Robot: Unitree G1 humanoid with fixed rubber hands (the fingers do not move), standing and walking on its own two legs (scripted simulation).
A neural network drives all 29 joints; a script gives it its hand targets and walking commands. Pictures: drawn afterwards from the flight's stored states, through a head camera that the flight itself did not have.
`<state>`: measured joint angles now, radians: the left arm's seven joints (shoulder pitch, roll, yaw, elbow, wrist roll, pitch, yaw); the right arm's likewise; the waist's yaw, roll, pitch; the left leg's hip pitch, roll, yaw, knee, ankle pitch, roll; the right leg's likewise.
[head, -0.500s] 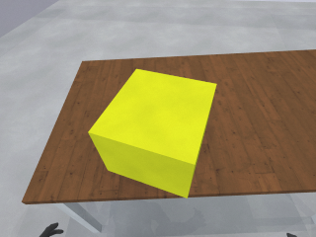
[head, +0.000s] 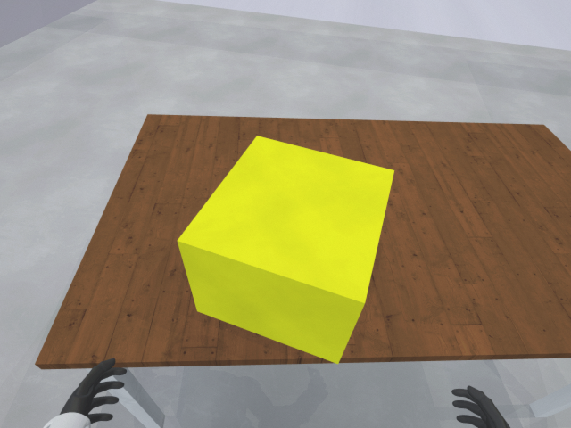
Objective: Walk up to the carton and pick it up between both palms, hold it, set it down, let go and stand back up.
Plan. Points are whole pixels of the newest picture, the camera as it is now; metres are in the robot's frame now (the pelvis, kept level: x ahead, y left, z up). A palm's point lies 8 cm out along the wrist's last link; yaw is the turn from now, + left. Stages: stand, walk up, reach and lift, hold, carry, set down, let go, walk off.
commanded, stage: reach and lift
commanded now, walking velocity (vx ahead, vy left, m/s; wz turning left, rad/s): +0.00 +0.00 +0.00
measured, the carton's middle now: (294, 241) +0.46 +0.01 -0.02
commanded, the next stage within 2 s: none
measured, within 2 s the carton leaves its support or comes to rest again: neither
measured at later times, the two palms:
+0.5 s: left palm (97, 395) +0.19 +0.27 -0.03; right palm out of the picture +0.15 -0.23 -0.04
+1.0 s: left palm (78, 384) +0.19 +0.28 +0.00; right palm (435, 414) +0.18 -0.17 -0.01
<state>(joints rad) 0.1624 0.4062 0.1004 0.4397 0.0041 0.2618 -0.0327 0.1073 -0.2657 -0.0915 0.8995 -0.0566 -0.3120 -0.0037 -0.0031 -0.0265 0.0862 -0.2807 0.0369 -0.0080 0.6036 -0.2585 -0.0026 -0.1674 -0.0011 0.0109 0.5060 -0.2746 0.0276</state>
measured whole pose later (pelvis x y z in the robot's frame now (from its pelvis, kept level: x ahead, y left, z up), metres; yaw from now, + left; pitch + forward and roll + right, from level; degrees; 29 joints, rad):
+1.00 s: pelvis +0.02 +0.00 +0.01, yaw +0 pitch -3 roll -2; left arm 0.30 0.49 0.07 0.27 -0.21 -0.18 -0.23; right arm 0.38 0.04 0.08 0.32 0.07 -0.36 -0.29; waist 0.03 -0.03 0.09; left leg -0.23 0.03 0.00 0.50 -0.23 0.00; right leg -0.11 -0.01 0.01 0.40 -0.24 0.03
